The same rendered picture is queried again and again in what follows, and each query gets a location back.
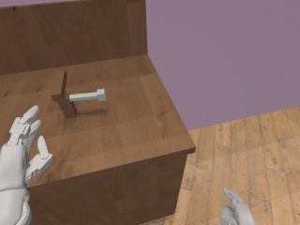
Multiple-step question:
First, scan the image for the robot left hand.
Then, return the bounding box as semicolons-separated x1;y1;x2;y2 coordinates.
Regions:
0;105;53;191

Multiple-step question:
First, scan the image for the counter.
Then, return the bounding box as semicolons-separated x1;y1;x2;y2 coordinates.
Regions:
0;0;196;225

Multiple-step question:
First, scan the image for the tap lever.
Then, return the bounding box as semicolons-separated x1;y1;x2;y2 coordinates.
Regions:
69;89;106;101

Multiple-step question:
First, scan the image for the robot right hand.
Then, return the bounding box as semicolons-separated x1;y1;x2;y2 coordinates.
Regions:
219;188;256;225

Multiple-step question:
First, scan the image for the robot left forearm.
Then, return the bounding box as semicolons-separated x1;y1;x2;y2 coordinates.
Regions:
0;187;33;225

